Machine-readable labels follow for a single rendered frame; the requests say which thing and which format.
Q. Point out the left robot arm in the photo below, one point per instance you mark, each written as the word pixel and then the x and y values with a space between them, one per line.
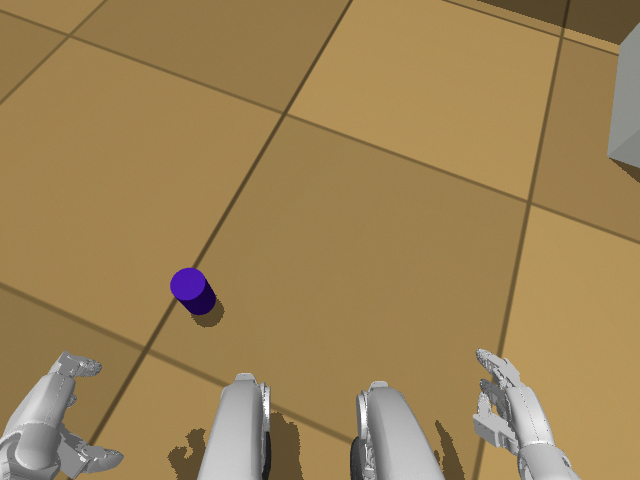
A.
pixel 29 452

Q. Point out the right robot arm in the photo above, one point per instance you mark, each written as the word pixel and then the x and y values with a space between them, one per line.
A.
pixel 544 462

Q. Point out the left robot hand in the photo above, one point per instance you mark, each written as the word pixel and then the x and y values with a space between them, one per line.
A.
pixel 46 403

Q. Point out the right robot hand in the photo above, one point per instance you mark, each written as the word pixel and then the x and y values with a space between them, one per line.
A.
pixel 521 421

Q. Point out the can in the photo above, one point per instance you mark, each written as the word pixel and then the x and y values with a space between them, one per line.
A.
pixel 193 291

